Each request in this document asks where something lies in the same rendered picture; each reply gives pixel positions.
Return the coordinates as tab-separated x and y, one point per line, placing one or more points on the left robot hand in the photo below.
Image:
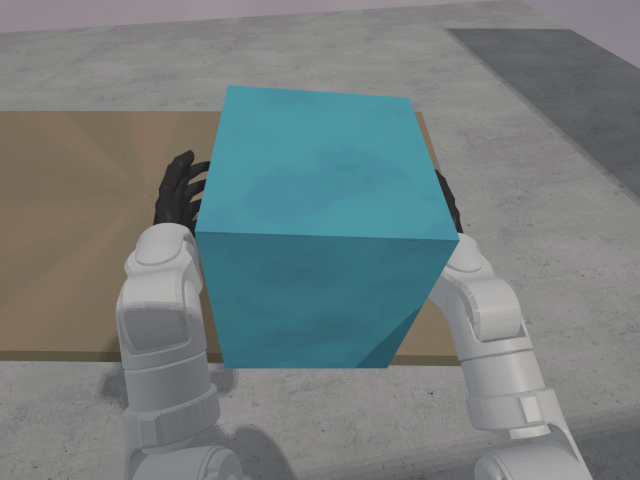
173	205

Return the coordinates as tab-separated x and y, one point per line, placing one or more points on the carton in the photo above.
322	228

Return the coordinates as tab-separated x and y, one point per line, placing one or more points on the right robot hand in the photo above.
450	200

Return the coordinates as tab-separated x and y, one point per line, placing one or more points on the table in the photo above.
77	190

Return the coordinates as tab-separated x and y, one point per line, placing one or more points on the robot left forearm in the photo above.
162	343

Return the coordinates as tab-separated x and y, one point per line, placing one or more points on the robot left upper arm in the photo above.
200	463

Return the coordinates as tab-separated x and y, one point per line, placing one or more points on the robot right forearm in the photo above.
507	394

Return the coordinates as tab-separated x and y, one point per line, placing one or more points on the robot right upper arm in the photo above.
548	460

